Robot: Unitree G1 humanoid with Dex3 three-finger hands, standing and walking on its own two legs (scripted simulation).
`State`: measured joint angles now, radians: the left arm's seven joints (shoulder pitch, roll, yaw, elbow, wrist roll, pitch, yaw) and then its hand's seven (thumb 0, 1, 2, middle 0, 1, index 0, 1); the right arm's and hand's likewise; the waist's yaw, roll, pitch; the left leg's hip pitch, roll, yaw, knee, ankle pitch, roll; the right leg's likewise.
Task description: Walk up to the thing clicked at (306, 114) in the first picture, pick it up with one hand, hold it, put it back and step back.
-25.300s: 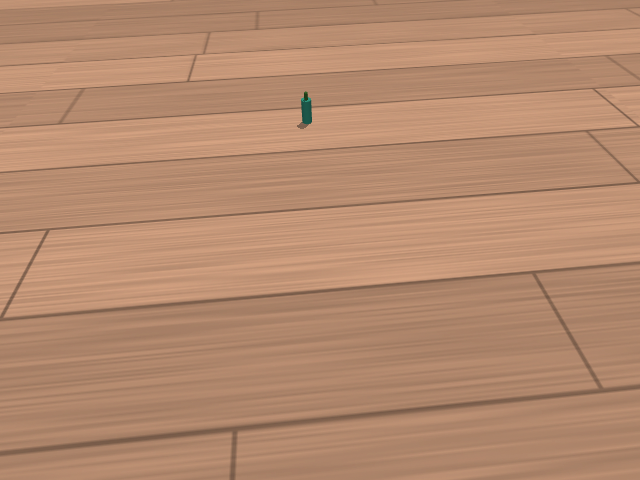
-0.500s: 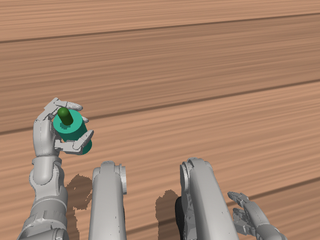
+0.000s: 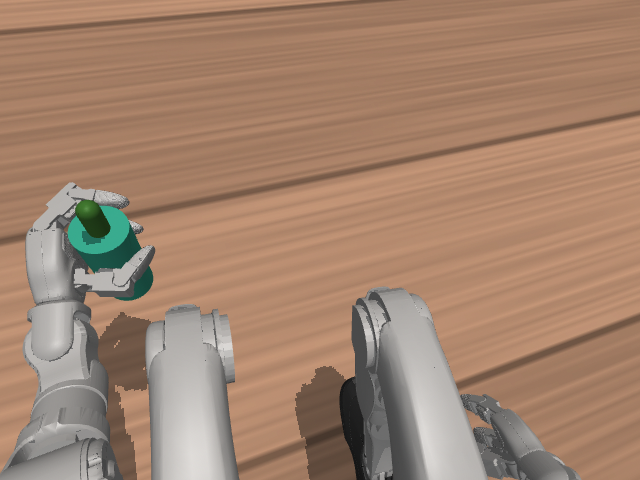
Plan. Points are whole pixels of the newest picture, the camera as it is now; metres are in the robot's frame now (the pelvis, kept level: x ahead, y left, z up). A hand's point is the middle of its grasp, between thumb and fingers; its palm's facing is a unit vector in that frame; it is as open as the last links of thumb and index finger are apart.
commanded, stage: crouch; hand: left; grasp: from the side
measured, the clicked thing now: (111, 249) +0.41 +0.23 -0.06
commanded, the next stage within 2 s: lower in 0.38 s
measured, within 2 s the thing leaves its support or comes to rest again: neither
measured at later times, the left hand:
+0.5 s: hand (122, 258) +0.41 +0.23 -0.10, palm faces +0.11 -0.99 -0.03, open 8.8 cm
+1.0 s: hand (131, 266) +0.41 +0.24 -0.17, palm faces +0.12 -0.99 -0.01, open 8.7 cm
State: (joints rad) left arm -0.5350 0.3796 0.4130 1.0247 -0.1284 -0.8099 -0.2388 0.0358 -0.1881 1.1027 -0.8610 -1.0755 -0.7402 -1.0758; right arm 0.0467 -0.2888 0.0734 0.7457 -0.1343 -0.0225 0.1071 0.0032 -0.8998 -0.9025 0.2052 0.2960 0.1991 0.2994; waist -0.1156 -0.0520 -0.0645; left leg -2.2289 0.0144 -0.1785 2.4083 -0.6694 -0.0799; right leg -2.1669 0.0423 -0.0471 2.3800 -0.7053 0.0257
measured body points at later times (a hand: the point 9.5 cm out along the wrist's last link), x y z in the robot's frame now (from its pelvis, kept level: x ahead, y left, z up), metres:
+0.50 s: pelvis +0.00 +0.01 -0.03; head +0.21 +0.09 +0.37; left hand +0.40 +0.29 -0.10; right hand +0.15 -0.26 -0.13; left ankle +0.09 +0.15 -0.29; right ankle +0.10 -0.12 -0.29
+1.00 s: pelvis +0.00 +0.02 -0.04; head +0.22 +0.14 +0.33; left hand +0.40 +0.29 -0.16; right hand +0.15 -0.26 -0.11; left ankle +0.09 +0.15 -0.29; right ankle +0.10 -0.12 -0.29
